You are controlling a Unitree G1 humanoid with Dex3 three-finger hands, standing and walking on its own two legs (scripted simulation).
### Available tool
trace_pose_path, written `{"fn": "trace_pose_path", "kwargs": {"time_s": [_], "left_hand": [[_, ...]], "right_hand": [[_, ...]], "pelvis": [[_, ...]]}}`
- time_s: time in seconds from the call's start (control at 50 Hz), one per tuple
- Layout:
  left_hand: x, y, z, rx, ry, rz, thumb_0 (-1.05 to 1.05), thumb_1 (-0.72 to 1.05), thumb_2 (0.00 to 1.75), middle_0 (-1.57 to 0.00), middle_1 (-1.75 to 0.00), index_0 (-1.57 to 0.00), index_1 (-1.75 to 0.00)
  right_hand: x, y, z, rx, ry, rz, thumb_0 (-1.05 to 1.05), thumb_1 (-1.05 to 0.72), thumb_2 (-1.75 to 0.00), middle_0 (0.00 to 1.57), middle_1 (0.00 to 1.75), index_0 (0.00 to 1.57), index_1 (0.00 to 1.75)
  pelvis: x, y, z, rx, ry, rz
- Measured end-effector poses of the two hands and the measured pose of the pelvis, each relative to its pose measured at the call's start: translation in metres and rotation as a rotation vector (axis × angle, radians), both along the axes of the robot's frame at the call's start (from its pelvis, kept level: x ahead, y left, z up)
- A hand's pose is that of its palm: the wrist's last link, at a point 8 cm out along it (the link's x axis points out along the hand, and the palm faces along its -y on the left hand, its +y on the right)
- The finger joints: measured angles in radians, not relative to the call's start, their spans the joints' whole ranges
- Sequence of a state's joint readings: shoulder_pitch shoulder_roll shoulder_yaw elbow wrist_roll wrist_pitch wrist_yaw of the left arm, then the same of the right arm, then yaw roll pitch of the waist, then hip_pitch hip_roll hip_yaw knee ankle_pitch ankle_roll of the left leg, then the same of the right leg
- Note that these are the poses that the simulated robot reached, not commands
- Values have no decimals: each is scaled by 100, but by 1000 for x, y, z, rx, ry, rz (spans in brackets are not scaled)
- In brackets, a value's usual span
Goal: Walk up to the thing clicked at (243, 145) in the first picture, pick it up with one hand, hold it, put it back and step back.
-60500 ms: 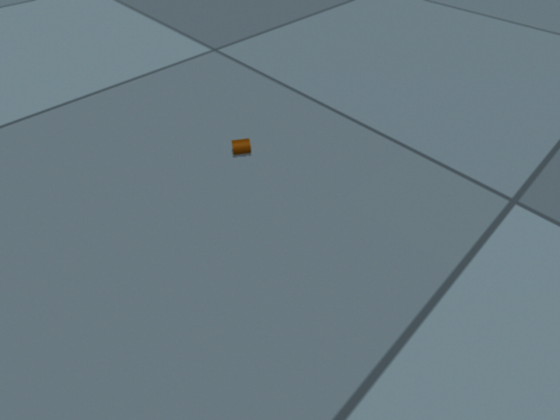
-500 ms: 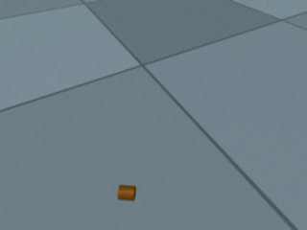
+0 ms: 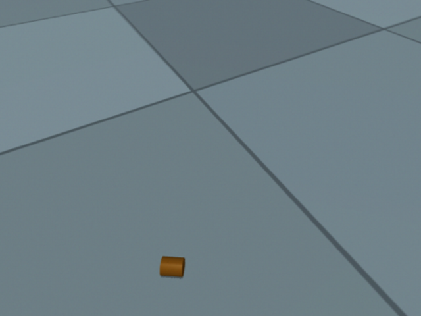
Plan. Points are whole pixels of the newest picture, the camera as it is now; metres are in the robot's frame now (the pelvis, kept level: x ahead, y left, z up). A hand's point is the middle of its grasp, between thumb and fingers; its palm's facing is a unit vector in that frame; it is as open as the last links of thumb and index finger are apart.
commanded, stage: stand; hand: left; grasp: from above
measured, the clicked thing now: (172, 266) +0.47 +0.21 -0.74
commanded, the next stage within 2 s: step back in 0.42 s
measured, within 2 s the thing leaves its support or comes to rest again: neither
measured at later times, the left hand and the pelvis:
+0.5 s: hand out of the picture +0.07 +0.25 -0.16, palm faces +0.00 -0.93 -0.36, open 7.3 cm; pelvis -0.01 +0.00 +0.00, yaw +0 degrees
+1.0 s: hand out of the picture +0.05 +0.30 -0.18, palm faces -0.10 -0.93 -0.36, open 7.3 cm; pelvis -0.09 +0.04 -0.02, yaw -3 degrees
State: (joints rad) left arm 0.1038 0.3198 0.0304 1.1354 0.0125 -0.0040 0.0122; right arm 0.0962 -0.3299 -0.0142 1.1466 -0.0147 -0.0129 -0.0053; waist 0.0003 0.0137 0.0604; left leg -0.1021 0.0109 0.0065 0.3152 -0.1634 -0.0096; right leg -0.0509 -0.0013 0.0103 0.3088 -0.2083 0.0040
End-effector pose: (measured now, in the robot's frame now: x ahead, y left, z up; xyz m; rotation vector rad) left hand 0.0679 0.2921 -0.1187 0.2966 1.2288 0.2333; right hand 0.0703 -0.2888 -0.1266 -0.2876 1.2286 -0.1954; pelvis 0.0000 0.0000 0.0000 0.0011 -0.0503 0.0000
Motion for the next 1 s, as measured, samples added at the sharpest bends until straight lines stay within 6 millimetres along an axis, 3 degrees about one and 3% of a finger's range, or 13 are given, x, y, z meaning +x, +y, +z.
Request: {"fn": "trace_pose_path", "kwargs": {"time_s": [0.44, 0.64, 0.76, 0.84, 1.0], "left_hand": [[-8, -2, 0, 1, 19, -11, 0, 91, 90, -20, -30, -21, -30], [-6, 22, -7, 48, -16, -36, 0, 91, 90, -20, -30, -21, -30], [8, 48, -20, 43, -69, -78, 0, 91, 90, -20, -30, -21, -30], [11, 53, -22, 39, -91, -93, 0, 91, 90, -20, -30, -21, -30], [-22, 48, -21, 15, -52, -140, 0, 91, 90, -20, -30, -21, -30]], "right_hand": [[-15, -7, -2, 5, 30, -12, 0, -90, -90, 20, 30, 20, 30], [-21, -20, -4, -54, 27, -15, 0, -90, -90, 20, 30, 20, 30], [-45, -7, 1, -108, 25, -13, 0, -91, -90, 20, 30, 20, 30], [-71, 8, 8, -114, 49, -16, 0, -91, -90, 20, 30, 20, 30], [-101, 19, 14, -111, 3, -53, 0, -90, -90, 21, 30, 20, 30]], "pelvis": [[-3, -4, 0, 0, 6, -5], [-33, 4, -15, -14, 19, -6], [-46, 28, -26, -12, 35, -5], [-61, 36, -21, -21, 22, -17], [-88, 41, -15, -26, 19, -58]]}}
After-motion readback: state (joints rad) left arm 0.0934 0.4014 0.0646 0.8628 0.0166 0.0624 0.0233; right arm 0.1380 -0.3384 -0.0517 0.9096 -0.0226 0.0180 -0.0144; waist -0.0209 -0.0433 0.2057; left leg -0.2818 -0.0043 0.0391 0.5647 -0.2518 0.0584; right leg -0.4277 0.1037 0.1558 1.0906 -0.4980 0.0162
